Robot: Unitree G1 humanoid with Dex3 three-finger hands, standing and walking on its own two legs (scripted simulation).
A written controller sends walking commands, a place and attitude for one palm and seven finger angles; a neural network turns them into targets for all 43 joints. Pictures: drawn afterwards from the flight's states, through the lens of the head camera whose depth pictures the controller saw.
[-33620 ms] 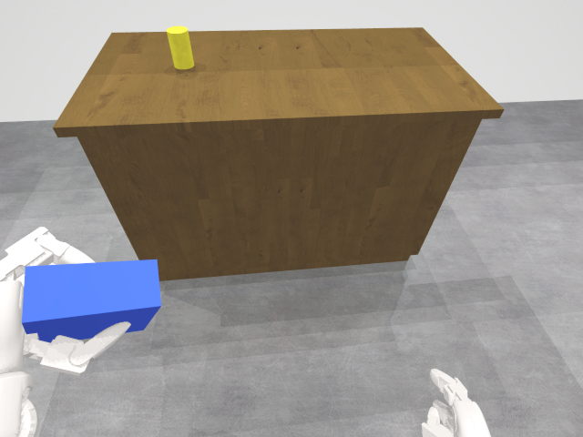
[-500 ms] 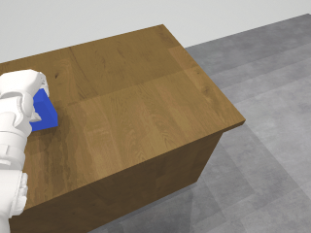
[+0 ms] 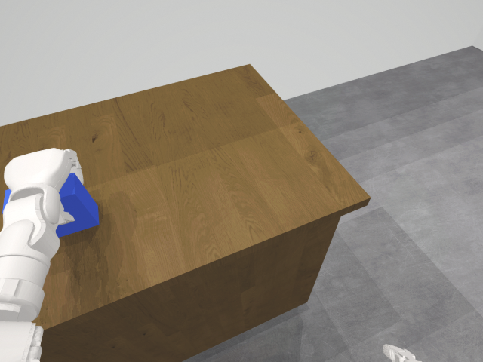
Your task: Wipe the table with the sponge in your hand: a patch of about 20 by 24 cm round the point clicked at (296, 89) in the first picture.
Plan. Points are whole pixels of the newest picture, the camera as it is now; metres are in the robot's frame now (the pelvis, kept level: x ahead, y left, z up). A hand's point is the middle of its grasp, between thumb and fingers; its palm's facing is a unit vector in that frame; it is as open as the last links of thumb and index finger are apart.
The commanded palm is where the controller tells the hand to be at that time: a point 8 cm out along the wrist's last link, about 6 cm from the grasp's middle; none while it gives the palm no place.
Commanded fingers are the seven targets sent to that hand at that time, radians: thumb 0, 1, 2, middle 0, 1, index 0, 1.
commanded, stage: wipe back along the middle lane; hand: left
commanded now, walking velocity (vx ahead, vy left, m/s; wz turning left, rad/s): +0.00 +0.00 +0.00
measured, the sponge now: (60, 214) +0.35 +0.36 +0.04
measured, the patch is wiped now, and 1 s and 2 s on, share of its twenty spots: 0.45 0.60 0.65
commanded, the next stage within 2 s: slide across to the third lane in 1.04 s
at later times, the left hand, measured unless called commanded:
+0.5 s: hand (56, 211) +0.33 +0.33 +0.09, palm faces +0.00 -0.02 -1.00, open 9.2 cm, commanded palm +0.28 +0.32 +0.12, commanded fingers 0.00 0.10 1.30 -1.20 -1.60 -1.20 -1.60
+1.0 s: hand (55, 243) +0.27 +0.30 +0.09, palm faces +0.07 -0.06 -1.00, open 9.2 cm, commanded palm +0.22 +0.29 +0.12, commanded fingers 0.00 0.10 1.30 -1.20 -1.60 -1.20 -1.60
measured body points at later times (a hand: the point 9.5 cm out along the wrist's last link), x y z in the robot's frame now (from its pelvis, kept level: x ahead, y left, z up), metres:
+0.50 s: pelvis -0.01 +0.01 +0.00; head +0.01 -0.01 +0.45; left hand +0.32 +0.33 +0.14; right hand +0.16 -0.23 -0.12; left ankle -0.01 +0.09 -0.74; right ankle -0.06 -0.09 -0.74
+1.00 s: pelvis -0.01 +0.01 +0.00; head -0.02 -0.03 +0.45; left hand +0.26 +0.30 +0.15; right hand +0.21 -0.20 -0.10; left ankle -0.01 +0.09 -0.74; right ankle -0.06 -0.09 -0.74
